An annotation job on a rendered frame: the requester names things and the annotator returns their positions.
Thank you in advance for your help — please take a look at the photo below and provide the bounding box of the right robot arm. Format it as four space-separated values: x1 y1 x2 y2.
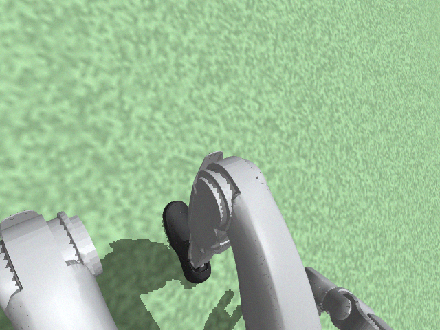
322 287 393 330

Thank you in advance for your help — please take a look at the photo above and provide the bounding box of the right robot foot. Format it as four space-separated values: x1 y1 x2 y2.
163 201 211 283

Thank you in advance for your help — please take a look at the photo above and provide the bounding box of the right robot hand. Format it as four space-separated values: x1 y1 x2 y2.
305 267 338 316

